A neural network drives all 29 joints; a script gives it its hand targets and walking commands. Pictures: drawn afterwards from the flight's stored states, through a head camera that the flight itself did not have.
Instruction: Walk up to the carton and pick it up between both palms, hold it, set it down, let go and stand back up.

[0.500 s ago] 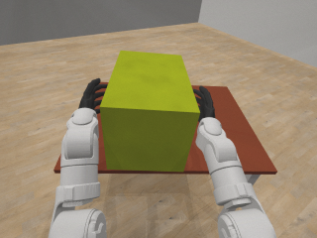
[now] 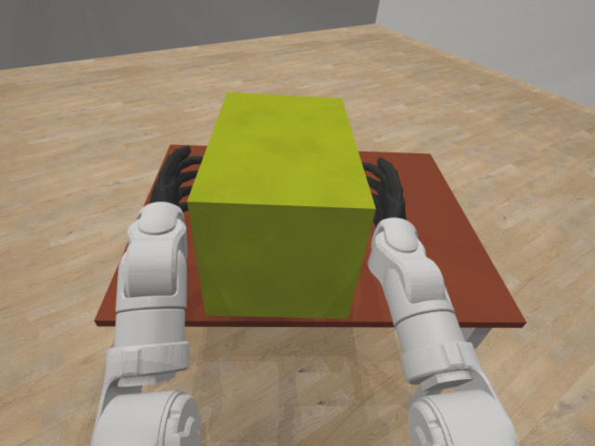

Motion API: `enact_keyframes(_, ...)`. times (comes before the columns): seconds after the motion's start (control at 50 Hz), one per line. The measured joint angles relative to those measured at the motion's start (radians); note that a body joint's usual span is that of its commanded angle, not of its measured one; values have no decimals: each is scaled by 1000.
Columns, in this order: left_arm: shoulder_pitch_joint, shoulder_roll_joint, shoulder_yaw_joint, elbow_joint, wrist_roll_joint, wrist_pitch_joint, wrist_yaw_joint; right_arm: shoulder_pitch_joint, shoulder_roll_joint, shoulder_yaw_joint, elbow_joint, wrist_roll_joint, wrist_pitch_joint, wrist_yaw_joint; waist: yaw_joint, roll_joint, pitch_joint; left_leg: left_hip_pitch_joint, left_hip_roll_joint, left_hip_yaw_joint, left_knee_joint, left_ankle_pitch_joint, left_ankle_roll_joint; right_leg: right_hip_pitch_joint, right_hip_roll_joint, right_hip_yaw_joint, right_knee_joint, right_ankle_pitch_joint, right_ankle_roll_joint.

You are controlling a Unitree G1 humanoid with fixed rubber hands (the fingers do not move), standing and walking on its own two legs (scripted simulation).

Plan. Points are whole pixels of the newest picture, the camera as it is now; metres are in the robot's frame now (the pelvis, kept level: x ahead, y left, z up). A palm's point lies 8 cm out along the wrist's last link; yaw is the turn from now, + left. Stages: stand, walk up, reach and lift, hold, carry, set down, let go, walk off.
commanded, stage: hold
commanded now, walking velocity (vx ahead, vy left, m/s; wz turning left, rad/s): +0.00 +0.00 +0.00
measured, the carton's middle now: (281, 194) +0.43 +0.01 +0.13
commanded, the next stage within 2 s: set down in 1.24 s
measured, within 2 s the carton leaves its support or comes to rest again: neither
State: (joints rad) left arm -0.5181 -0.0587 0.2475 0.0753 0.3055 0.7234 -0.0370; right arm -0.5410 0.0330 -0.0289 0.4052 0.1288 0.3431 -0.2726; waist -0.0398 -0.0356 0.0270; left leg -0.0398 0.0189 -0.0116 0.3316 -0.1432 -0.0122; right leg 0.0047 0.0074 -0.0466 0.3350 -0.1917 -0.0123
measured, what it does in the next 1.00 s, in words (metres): stands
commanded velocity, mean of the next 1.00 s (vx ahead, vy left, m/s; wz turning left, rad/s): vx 0.00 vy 0.00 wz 0.00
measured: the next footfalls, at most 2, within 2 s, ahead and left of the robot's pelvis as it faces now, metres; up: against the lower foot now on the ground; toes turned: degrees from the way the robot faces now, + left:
none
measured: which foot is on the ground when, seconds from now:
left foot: down 0.00-1.00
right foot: down 0.00-1.00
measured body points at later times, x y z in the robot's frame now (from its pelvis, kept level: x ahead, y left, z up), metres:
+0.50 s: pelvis -0.02 +0.00 +0.00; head -0.08 +0.02 +0.44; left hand +0.33 +0.16 +0.18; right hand +0.34 -0.13 +0.17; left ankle +0.03 +0.13 -0.75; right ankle +0.01 -0.10 -0.75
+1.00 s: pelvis +0.00 +0.00 +0.00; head -0.07 +0.02 +0.44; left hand +0.34 +0.16 +0.19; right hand +0.35 -0.13 +0.17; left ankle +0.03 +0.13 -0.75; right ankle +0.01 -0.10 -0.75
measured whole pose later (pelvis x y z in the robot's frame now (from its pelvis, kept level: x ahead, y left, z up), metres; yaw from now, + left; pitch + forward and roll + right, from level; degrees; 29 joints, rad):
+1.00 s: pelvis +0.00 +0.00 +0.00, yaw +0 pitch -11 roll +0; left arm -0.51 -0.06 0.25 0.04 0.31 0.76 -0.05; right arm -0.51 0.03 0.00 0.37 0.13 0.37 -0.29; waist -0.04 -0.04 0.03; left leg -0.01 0.02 -0.01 0.34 -0.15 -0.01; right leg 0.04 0.01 -0.05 0.33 -0.19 -0.01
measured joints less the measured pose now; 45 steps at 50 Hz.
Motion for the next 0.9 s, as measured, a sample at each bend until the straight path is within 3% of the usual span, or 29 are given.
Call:
enact_keyframes(0.26,3,0,0,-15,0,48,-8,16,0,13,-20,0,42,-8,0,0,9,35,0,0,14,3,0,41,0,0,0,12,0)
enact_keyframes(0.62,-9,0,0,34,0,-6,17,-56,0,-43,81,0,-15,41,0,-1,25,3,0,0,-6,18,0,0,0,0,0,16,0)
enact_keyframes(0.78,-9,0,0,34,0,-7,16,-35,1,-27,68,0,-22,24,0,-1,11,0,0,0,-13,9,-1,-6,0,0,0,2,0)
enact_keyframes(0.9,3,0,-1,-28,0,17,-10,27,0,21,-26,0,-1,-17,0,-1,0,14,1,0,1,-5,-1,14,1,0,0,-5,0)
